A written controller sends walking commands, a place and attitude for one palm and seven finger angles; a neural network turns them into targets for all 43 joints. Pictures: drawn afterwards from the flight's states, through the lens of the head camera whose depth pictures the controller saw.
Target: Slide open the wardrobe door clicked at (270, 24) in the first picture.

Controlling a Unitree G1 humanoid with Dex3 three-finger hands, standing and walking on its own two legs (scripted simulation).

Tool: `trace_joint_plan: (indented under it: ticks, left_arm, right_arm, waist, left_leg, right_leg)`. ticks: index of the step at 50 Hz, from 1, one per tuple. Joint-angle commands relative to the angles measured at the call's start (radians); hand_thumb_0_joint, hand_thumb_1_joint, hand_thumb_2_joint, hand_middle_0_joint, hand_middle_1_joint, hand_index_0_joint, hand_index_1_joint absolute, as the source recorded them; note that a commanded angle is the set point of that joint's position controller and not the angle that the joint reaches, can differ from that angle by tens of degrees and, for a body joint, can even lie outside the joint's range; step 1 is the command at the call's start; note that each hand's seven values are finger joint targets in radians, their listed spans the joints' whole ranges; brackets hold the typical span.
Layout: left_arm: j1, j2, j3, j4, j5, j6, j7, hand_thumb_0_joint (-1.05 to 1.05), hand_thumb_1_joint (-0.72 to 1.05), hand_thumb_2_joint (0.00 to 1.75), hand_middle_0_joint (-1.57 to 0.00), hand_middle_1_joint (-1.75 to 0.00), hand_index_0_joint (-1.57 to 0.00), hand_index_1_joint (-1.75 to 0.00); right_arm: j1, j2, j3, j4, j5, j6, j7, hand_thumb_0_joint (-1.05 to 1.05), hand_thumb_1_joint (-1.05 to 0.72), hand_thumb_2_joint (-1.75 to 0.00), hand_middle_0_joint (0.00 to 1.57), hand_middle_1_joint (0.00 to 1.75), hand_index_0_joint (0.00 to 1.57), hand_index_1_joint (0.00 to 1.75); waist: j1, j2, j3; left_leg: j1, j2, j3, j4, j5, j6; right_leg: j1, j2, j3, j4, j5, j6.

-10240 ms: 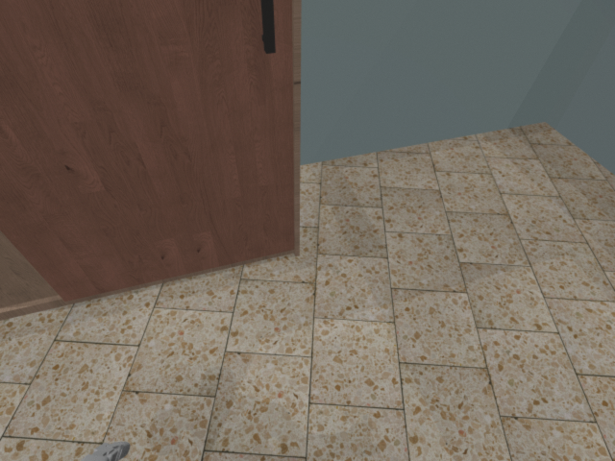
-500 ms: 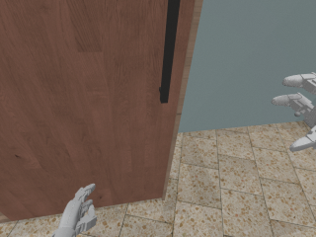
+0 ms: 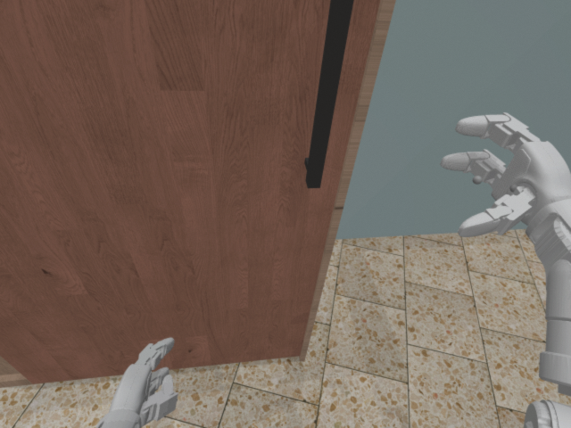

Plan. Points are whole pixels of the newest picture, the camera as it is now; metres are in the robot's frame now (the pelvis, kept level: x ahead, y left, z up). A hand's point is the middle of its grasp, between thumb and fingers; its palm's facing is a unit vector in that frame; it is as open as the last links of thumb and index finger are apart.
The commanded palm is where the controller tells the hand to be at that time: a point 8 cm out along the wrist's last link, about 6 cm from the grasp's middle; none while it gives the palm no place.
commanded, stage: move the hooked fingers beside the handle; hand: right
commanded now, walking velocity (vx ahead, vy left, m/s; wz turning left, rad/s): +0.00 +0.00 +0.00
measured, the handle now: (324, 83) +0.51 -0.02 +0.28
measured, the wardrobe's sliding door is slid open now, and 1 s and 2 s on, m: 0.00 0.00 0.00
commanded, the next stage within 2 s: feel for the door with the fingertips in 1.72 s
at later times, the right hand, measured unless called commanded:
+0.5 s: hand (418, 149) +0.40 -0.15 +0.24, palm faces -0.14 +0.99 -0.03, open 14.0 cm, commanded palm +0.38 -0.19 +0.24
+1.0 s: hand (371, 127) +0.46 -0.09 +0.24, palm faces -0.15 +0.99 +0.01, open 14.0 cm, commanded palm +0.44 -0.15 +0.24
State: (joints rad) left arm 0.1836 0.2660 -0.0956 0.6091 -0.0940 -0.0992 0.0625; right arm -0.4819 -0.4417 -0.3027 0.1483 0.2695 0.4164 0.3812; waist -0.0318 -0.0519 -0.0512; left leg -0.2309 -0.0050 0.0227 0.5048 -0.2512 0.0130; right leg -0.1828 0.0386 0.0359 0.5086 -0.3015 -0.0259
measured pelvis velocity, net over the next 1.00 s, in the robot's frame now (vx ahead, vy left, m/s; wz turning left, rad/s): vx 0.01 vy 0.00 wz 0.03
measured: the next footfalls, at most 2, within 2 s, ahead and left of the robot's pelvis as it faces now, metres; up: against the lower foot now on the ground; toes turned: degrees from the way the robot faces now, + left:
none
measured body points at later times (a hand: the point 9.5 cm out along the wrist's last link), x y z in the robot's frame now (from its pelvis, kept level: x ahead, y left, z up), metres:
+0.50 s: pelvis +0.01 +0.00 +0.00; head -0.01 +0.02 +0.45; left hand +0.18 +0.23 -0.09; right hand +0.40 -0.20 +0.25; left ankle +0.01 +0.11 -0.74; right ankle -0.02 -0.11 -0.74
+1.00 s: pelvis +0.01 +0.00 +0.00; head +0.00 +0.01 +0.45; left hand +0.11 +0.25 -0.11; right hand +0.46 -0.15 +0.24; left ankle +0.01 +0.11 -0.74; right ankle -0.02 -0.11 -0.74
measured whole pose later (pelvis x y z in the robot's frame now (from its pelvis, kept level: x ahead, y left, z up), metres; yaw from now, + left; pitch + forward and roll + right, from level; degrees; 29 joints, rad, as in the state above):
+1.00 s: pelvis +0.01 +0.00 +0.00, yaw +2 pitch +2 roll +0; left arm 0.27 0.24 -0.06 0.68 -0.06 -0.05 0.07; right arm -0.92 -0.28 -0.18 0.72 0.17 0.24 0.15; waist 0.04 -0.03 -0.05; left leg -0.27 -0.02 0.00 0.47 -0.23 0.02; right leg -0.21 0.03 0.01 0.47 -0.29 -0.02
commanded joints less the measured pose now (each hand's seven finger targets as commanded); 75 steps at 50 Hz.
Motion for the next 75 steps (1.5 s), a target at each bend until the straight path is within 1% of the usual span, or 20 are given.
trace_joint_plan:
  ticks: [1, 3, 7, 12, 16, 17, 23, 31, 38, 40, 43, 46, 53, 55, 56, 57, 61, 65, 70, 75]
  left_arm:
    - [-0.153, 0.095, 0.046, -0.174, -0.003, -0.058, 0.014, 0.0, 0.9, 0.9, -0.2, -0.3, -0.2, -0.3]
    - [-0.142, 0.101, 0.051, -0.162, -0.001, -0.052, 0.014, 0.0, 0.9, 0.9, -0.2, -0.3, -0.2, -0.3]
    - [-0.141, 0.098, 0.05, -0.164, -0.002, -0.045, 0.016, 0.0, 0.9, 0.9, -0.2, -0.3, -0.2, -0.3]
    - [-0.133, 0.092, 0.052, -0.153, -0.002, -0.037, 0.017, 0.0, 0.9, 0.9, -0.2, -0.3, -0.2, -0.3]
    - [-0.118, 0.095, 0.058, -0.145, 0.004, -0.027, 0.018, 0.0, 0.9, 0.9, -0.2, -0.3, -0.2, -0.3]
    - [-0.119, 0.09, 0.056, -0.148, 0.004, -0.025, 0.018, 0.0, 0.9, 0.9, -0.2, -0.3, -0.2, -0.3]
    - [-0.101, 0.089, 0.063, -0.142, 0.011, -0.011, 0.01, 0.0, 0.9, 0.9, -0.2, -0.3, -0.2, -0.3]
    - [-0.073, 0.088, 0.067, -0.109, 0.009, -0.003, 0.017, 0.0, 0.9, 0.9, -0.2, -0.3, -0.2, -0.3]
    - [-0.028, 0.088, 0.074, -0.086, 0.022, -0.003, 0.019, 0.0, 0.9, 0.9, -0.2, -0.3, -0.2, -0.3]
    - [-0.015, 0.084, 0.074, -0.082, 0.022, -0.005, 0.017, 0.0, 0.9, 0.9, -0.2, -0.3, -0.2, -0.3]
    - [0.014, 0.094, 0.08, -0.067, 0.026, -0.003, 0.016, 0.0, 0.9, 0.9, -0.2, -0.3, -0.2, -0.3]
    - [0.03, 0.093, 0.082, -0.061, 0.026, -0.006, 0.015, 0.0, 0.9, 0.9, -0.2, -0.3, -0.2, -0.3]
    - [0.052, 0.098, 0.092, -0.08, 0.028, -0.008, 0.006, 0.0, 0.9, 0.9, -0.2, -0.3, -0.2, -0.3]
    - [0.048, 0.096, 0.091, -0.087, 0.027, -0.013, 0.004, 0.0, 0.9, 0.9, -0.2, -0.3, -0.2, -0.3]
    - [0.047, 0.098, 0.093, -0.091, 0.025, -0.014, 0.004, 0.0, 0.9, 0.9, -0.2, -0.3, -0.2, -0.3]
    - [0.044, 0.097, 0.092, -0.089, 0.025, -0.014, 0.004, 0.0, 0.9, 0.9, -0.2, -0.3, -0.2, -0.3]
    - [0.037, 0.1, 0.092, -0.085, 0.019, -0.014, 0.01, 0.0, 0.9, 0.9, -0.2, -0.3, -0.2, -0.3]
    - [0.022, 0.091, 0.089, -0.086, 0.021, -0.029, 0.014, 0.0, 0.9, 0.9, -0.2, -0.3, -0.2, -0.3]
    - [0.02, 0.092, 0.085, -0.071, 0.022, -0.031, 0.014, 0.0, 0.9, 0.9, -0.2, -0.3, -0.2, -0.3]
    - [0.011, 0.089, 0.08, -0.071, 0.024, -0.021, 0.006, 0.0, 0.9, 0.9, -0.2, -0.3, -0.2, -0.3]
  right_arm:
    - [-0.468, -0.21, -0.052, -0.173, 0.017, -0.067, -0.023, 0.0, 0.5, -0.3, 0.3, 1.2, 0.3, 1.2]
    - [-0.46, -0.224, -0.062, -0.123, 0.013, -0.068, -0.027, 0.0, 0.5, -0.3, 0.3, 1.2, 0.3, 1.2]
    - [-0.544, -0.2, -0.029, -0.131, 0.003, -0.08, -0.04, 0.0, 0.5, -0.3, 0.3, 1.2, 0.3, 1.2]
    - [-0.592, -0.128, 0.028, -0.08, -0.001, -0.085, -0.063, 0.0, 0.5, -0.3, 0.3, 1.2, 0.3, 1.2]
    - [-0.625, -0.167, -0.01, -0.034, -0.018, -0.088, -0.102, 0.0, 0.5, -0.3, 0.3, 1.2, 0.3, 1.2]
    - [-0.641, -0.135, 0.016, -0.036, -0.019, -0.09, -0.107, 0.0, 0.5, -0.3, 0.3, 1.2, 0.3, 1.2]
    - [-0.634, -0.134, 0.006, -0.007, -0.029, -0.122, -0.128, 0.0, 0.5, -0.3, 0.3, 1.2, 0.3, 1.2]
    - [-0.767, -0.031, 0.094, 0.084, -0.038, -0.118, -0.165, 0.0, 0.5, -0.3, 0.3, 1.2, 0.3, 1.2]
    - [-0.867, -0.057, 0.068, 0.192, -0.063, -0.185, -0.212, 0.0, 0.5, -0.3, 0.3, 1.2, 0.3, 1.2]
    - [-0.916, -0.009, 0.106, 0.208, -0.068, -0.205, -0.215, 0.0, 0.5, -0.3, 0.3, 1.2, 0.3, 1.2]
    - [-0.906, -0.029, 0.08, 0.315, -0.073, -0.215, -0.225, 0.0, 0.5, -0.3, 0.3, 1.2, 0.3, 1.2]
    - [-0.978, -0.022, 0.089, 0.338, -0.084, -0.235, -0.235, 0.0, 0.5, -0.3, 0.3, 1.2, 0.3, 1.2]
    - [-0.898, -0.08, 0.03, 0.345, -0.1, -0.295, -0.237, 0.0, 0.5, -0.3, 0.3, 1.2, 0.3, 1.2]
    - [-0.899, -0.044, 0.053, 0.303, -0.092, -0.296, -0.226, 0.0, 0.5, -0.3, 0.3, 1.2, 0.3, 1.2]
    - [-0.872, -0.084, 0.021, 0.291, -0.092, -0.294, -0.225, 0.0, 0.5, -0.3, 0.3, 1.2, 0.3, 1.2]
    - [-0.882, -0.046, 0.054, 0.28, -0.089, -0.288, -0.219, 0.0, 0.5, -0.3, 0.3, 1.2, 0.3, 1.2]
    - [-0.875, -0.059, 0.054, 0.276, -0.085, -0.265, -0.211, 0.0, 0.5, -0.3, 0.3, 1.2, 0.3, 1.2]
    - [-0.939, -0.027, 0.086, 0.206, -0.077, -0.27, -0.211, 0.0, 0.5, -0.3, 0.3, 1.2, 0.3, 1.2]
    - [-0.943, 0.003, 0.11, 0.248, -0.073, -0.257, -0.211, 0.0, 0.5, -0.3, 0.3, 1.2, 0.3, 1.2]
    - [-0.908, 0.041, 0.125, 0.301, -0.07, -0.245, -0.222, 0.0, 0.5, -0.3, 0.3, 1.2, 0.3, 1.2]
  waist:
    - [0.008, 0.007, -0.232]
    - [0.003, 0.049, -0.226]
    - [0.015, -0.01, -0.249]
    - [0.028, 0.024, -0.241]
    - [0.018, 0.04, -0.268]
    - [0.021, 0.031, -0.274]
    - [0.011, 0.061, -0.293]
    - [0.052, 0.054, -0.232]
    - [0.05, 0.063, -0.301]
    - [0.064, 0.04, -0.306]
    - [0.06, 0.099, -0.29]
    - [0.071, 0.056, -0.3]
    - [0.039, 0.092, -0.341]
    - [0.043, 0.084, -0.339]
    - [0.032, 0.074, -0.347]
    - [0.046, 0.082, -0.338]
    - [0.053, 0.083, -0.28]
    - [0.062, 0.028, -0.313]
    - [0.066, 0.022, -0.294]
    - [0.061, 0.074, -0.272]
  left_leg:
    - [0.067, 0.018, 0.006, -0.058, 0.244, 0.013]
    - [0.076, 0.016, 0.003, -0.066, 0.242, 0.012]
    - [0.078, 0.021, 0.003, -0.059, 0.26, 0.016]
    - [0.066, 0.017, 0.006, -0.06, 0.264, 0.014]
    - [0.094, 0.019, 0.001, -0.062, 0.275, 0.016]
    - [0.095, 0.019, 0.0, -0.061, 0.283, 0.016]
    - [0.143, 0.018, -0.003, -0.055, 0.363, 0.016]
    - [0.063, 0.011, 0.004, -0.073, 0.284, 0.016]
    - [0.102, 0.011, -0.003, -0.065, 0.314, 0.019]
    - [0.091, 0.011, -0.004, -0.063, 0.329, 0.02]
    - [0.09, 0.006, -0.001, -0.07, 0.325, 0.018]
    - [0.08, 0.009, -0.008, -0.068, 0.328, 0.018]
    - [0.157, 0.009, -0.012, -0.062, 0.377, 0.019]
    - [0.157, 0.007, -0.013, -0.063, 0.401, 0.018]
    - [0.166, 0.007, -0.015, -0.065, 0.394, 0.019]
    - [0.157, 0.006, -0.013, -0.068, 0.396, 0.017]
    - [0.125, 0.004, -0.013, -0.088, 0.342, 0.013]
    - [0.114, 0.003, -0.013, -0.088, 0.327, 0.018]
    - [0.084, 0.003, -0.007, -0.089, 0.308, 0.02]
    - [0.081, 0.005, -0.002, -0.081, 0.312, 0.02]
  right_leg:
    - [0.06, -0.022, 0.003, -0.062, 0.265, -0.005]
    - [0.046, -0.024, 0.0, -0.063, 0.26, -0.009]
    - [0.062, -0.022, -0.002, -0.062, 0.273, -0.005]
    - [0.062, -0.024, -0.005, -0.064, 0.272, -0.008]
    - [0.053, -0.025, -0.008, -0.067, 0.283, -0.009]
    - [0.059, -0.023, -0.012, -0.066, 0.289, -0.01]
    - [0.054, -0.031, -0.023, -0.068, 0.347, -0.012]
    - [0.055, -0.033, -0.017, -0.076, 0.284, -0.01]
    - [0.058, -0.033, -0.021, -0.072, 0.318, -0.012]
    - [0.073, -0.034, -0.021, -0.072, 0.33, -0.01]
    - [0.047, -0.036, -0.022, -0.077, 0.321, -0.012]
    - [0.053, -0.037, -0.029, -0.077, 0.318, -0.011]
    - [0.037, -0.04, -0.042, -0.085, 0.351, -0.015]
    - [0.049, -0.043, -0.047, -0.089, 0.363, -0.016]
    - [0.046, -0.042, -0.047, -0.089, 0.357, -0.015]
    - [0.052, -0.042, -0.051, -0.092, 0.355, -0.017]
    - [0.035, -0.041, -0.051, -0.098, 0.297, -0.021]
    - [0.079, -0.038, -0.043, -0.092, 0.303, -0.018]
    - [0.079, -0.036, -0.034, -0.092, 0.295, -0.011]
    - [0.057, -0.036, -0.029, -0.093, 0.298, -0.009]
